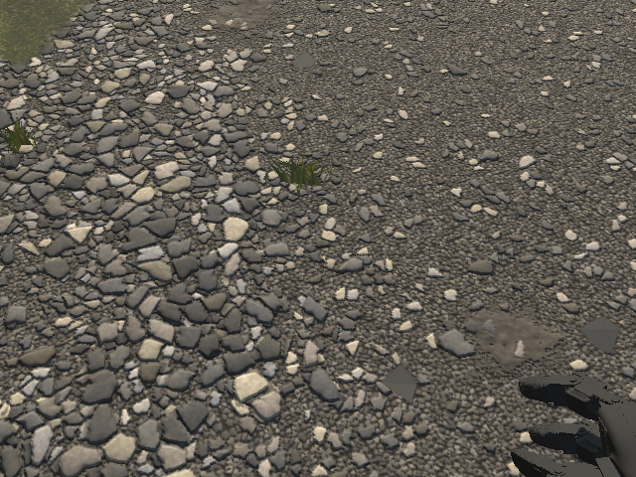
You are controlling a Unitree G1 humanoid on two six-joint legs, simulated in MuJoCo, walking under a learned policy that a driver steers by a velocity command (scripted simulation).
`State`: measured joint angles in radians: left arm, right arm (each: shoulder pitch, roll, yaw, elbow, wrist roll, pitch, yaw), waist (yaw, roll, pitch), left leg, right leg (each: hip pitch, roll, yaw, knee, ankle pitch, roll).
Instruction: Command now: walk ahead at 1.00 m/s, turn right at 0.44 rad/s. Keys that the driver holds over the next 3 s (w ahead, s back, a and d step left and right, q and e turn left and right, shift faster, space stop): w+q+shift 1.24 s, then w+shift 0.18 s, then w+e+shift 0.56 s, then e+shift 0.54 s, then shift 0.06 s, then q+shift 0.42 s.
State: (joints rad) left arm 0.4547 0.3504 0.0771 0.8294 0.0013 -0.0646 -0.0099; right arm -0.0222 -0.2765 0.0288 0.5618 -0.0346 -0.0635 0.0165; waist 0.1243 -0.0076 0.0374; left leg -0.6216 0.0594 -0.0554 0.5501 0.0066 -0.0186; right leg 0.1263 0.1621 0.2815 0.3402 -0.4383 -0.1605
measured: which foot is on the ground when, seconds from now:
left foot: up 0.00-0.02, down 0.04-0.44, up 0.46-0.86, down 0.88-1.00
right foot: down 0.00-0.02, up 0.04-0.42, down 0.44-0.86, up 0.88-1.00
